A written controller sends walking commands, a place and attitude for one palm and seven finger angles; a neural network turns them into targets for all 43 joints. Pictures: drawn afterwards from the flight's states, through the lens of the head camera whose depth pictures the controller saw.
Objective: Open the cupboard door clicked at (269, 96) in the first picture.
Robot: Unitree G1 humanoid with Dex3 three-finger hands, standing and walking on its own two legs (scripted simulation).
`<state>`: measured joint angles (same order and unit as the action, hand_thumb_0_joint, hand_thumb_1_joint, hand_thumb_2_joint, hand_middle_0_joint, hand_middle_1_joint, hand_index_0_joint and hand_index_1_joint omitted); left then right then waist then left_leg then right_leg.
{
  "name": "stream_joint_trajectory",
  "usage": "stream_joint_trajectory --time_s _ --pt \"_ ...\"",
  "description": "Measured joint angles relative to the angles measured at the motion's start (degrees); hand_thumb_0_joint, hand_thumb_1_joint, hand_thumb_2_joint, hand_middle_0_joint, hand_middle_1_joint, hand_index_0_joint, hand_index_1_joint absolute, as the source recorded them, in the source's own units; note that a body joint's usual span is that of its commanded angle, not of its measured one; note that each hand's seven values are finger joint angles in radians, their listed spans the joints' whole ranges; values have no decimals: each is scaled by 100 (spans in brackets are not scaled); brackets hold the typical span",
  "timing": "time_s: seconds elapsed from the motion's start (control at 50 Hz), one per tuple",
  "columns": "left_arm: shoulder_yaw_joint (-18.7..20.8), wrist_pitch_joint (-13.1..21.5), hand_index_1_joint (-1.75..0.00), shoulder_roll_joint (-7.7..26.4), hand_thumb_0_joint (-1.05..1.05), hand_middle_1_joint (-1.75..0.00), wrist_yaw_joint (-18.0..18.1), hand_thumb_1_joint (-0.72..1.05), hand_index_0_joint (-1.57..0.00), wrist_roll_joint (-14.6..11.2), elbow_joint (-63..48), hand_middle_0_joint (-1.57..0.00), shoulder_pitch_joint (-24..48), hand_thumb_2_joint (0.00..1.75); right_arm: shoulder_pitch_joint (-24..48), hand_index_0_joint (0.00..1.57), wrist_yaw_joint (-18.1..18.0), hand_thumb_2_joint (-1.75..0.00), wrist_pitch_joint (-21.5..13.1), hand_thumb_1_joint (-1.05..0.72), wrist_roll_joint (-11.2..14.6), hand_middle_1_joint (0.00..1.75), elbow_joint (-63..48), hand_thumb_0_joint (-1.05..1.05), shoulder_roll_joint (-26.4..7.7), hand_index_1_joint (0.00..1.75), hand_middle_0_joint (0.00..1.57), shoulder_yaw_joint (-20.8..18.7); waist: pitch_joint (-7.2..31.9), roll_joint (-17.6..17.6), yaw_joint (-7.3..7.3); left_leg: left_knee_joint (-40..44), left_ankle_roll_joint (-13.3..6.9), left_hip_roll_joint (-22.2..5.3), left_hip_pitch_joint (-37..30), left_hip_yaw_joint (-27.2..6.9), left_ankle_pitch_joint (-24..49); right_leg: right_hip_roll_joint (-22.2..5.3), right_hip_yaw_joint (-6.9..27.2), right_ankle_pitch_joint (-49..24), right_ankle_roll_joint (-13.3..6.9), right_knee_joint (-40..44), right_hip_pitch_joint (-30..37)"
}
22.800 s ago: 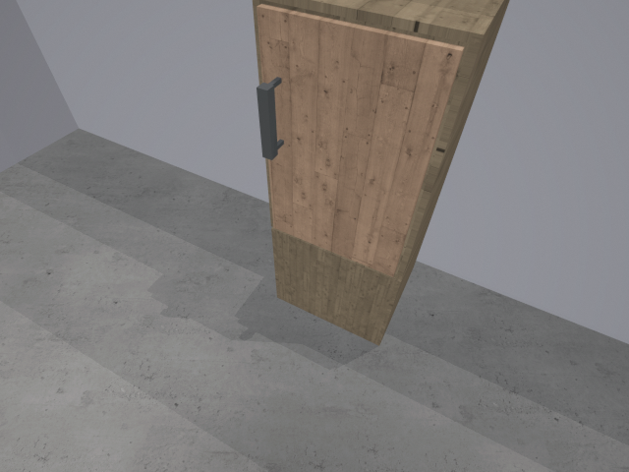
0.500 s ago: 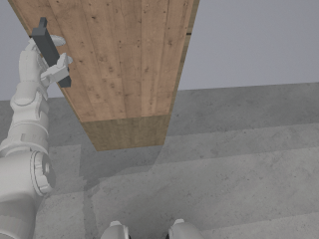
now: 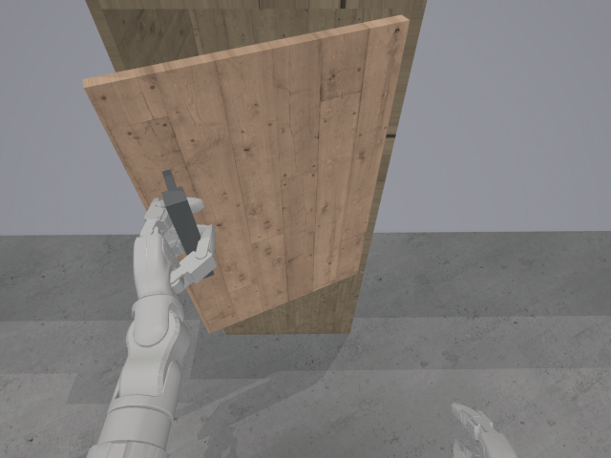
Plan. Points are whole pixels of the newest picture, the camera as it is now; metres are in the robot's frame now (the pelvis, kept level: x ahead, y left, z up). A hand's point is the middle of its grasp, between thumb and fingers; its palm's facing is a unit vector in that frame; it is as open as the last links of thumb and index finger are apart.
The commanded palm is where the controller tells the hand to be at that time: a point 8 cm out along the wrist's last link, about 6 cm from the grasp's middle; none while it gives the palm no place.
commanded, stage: pull the door open along its arc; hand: left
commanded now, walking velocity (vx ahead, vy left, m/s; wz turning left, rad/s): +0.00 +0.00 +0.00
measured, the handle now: (187, 227) +0.41 +0.17 +0.08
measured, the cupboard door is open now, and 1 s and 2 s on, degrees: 24 46 45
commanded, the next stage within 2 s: open thumb and fingers to let go in 0.42 s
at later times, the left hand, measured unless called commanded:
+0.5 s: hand (274, 316) +0.27 +0.04 +0.08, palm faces +0.36 -0.93 -0.02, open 6.5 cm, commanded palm +0.23 +0.09 +0.08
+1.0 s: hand (272, 315) +0.27 +0.05 +0.08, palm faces +0.39 -0.92 -0.01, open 11.9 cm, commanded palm +0.23 +0.10 +0.08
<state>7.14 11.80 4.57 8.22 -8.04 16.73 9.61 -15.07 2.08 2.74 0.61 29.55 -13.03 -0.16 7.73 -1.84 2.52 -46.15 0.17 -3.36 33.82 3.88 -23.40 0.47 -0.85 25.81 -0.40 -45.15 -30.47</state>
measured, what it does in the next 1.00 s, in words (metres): stands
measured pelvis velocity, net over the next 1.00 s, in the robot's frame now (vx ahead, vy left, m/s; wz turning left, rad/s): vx -0.03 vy -0.04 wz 0.08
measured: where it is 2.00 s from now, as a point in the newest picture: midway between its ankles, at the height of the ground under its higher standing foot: outside the picture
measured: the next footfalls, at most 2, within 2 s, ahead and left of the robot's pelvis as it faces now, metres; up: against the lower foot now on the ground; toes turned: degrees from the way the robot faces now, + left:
none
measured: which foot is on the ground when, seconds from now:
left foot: down 0.00-1.00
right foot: down 0.00-1.00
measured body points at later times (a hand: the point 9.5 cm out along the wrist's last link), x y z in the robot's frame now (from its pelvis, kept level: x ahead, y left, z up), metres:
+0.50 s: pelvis +0.00 -0.04 +0.00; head +0.00 -0.06 +0.45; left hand +0.25 +0.09 +0.09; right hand +0.17 -0.25 -0.10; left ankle -0.01 +0.12 -0.70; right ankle -0.04 -0.12 -0.71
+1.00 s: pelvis -0.03 -0.04 +0.00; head -0.02 -0.06 +0.45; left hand +0.25 +0.09 +0.08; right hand +0.16 -0.24 -0.10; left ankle -0.01 +0.12 -0.70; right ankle -0.04 -0.12 -0.71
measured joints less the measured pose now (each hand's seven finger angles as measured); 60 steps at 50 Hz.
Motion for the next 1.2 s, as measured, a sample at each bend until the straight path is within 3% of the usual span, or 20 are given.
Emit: stream_joint_trajectory --time_s 0.14,0.24,0.38,0.52,0.7,0.82,1.04,1.2 --pt "-758 -386 -130 -684 0 -132 1493 65 -35 616 -639 -32 -542 73 379 20 -3 -90 151 -91 -218 30 -30 1 193 30 20 77 -22 41 -139 74 93 47 -280 -168 50 -33 -170 74 -94 -14 313" --pt "-1203 -586 -131 -923 0 -131 2002 66 -33 990 -1023 -30 -995 74 391 20 -38 -90 288 -90 -308 30 -57 1 269 30 20 96 -32 23 -150 115 164 50 -438 -272 71 -27 -274 116 -166 -12 493" --pt "-1716 -635 -132 -1069 0 -131 2154 66 -32 1150 -1493 -30 -1630 71 233 20 -107 -90 350 -90 -337 30 34 1 222 30 20 56 -97 -17 -141 191 237 56 -616 -363 113 -24 -365 154 -241 -11 671" --pt "-2140 -635 -132 -901 0 -132 2189 65 -32 1176 -1806 -30 -2003 70 157 20 -100 -90 196 -90 -320 30 133 1 153 30 20 18 -160 -61 -72 184 266 52 -674 -436 135 -13 -436 191 -304 -63 735" --pt "-1962 -511 -132 -1011 0 -132 2283 57 -35 1128 -1287 -35 -1519 74 343 20 -203 -90 118 -91 -351 30 351 1 130 30 20 7 -195 -72 -169 153 255 87 -563 -507 226 -43 -504 170 -338 -169 619" --pt "-1870 -411 -129 -1055 0 -130 2265 35 -35 1137 -1030 -35 -1303 66 422 20 -207 -90 79 -91 -350 30 345 1 167 30 20 23 -207 -72 -201 146 248 98 -502 -517 280 -53 -512 122 -335 -185 558" --pt "-1912 -314 -121 -1089 0 -121 2356 -26 -31 1132 -632 -31 -910 40 475 20 -243 -90 101 -90 -345 30 428 1 206 30 20 49 -253 -70 -214 58 220 119 -402 -481 316 -80 -471 45 -266 -228 467" --pt "-1908 -360 -98 -1123 -1 -98 2436 -45 -27 1154 -437 -28 -683 32 428 20 -221 -90 126 -90 -354 30 463 1 252 30 20 53 -228 -23 -191 5 172 117 -342 -414 318 -83 -401 -20 -206 -220 409"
